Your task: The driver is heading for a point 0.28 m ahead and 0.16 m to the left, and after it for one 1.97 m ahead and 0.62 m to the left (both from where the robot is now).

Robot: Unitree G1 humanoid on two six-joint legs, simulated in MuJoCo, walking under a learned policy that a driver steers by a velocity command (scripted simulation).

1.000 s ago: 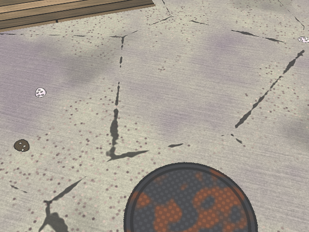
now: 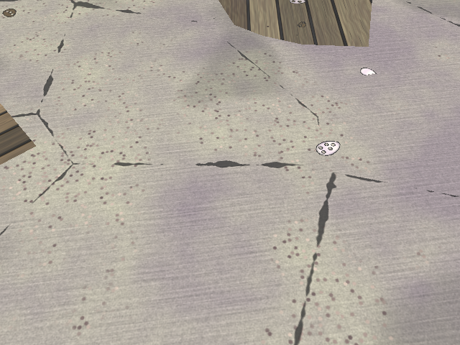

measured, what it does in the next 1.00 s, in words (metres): walks ahead, turning left: left foot, then right foot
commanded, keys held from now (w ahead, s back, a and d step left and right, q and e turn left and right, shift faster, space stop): w+q+shift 0.10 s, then q+shift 0.50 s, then e+shift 0.40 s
